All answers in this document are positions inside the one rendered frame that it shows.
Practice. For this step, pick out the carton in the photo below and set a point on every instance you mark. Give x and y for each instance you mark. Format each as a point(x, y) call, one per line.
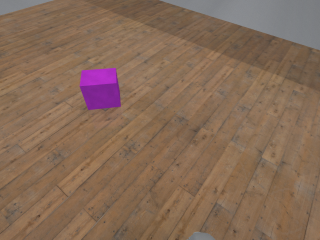
point(100, 88)

